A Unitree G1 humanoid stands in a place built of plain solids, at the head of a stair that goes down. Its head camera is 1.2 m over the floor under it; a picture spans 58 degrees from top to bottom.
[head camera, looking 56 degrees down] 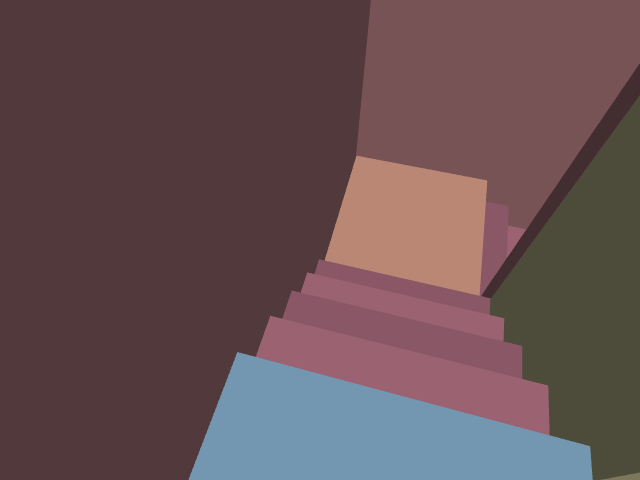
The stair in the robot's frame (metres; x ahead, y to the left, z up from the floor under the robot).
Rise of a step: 0.22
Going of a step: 0.22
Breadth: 0.95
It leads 16 degrees to the right of straight ahead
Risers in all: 5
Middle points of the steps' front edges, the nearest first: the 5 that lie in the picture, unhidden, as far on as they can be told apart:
0.30 -0.21 0.00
0.51 -0.28 -0.22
0.73 -0.34 -0.44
0.94 -0.39 -0.66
1.15 -0.45 -0.88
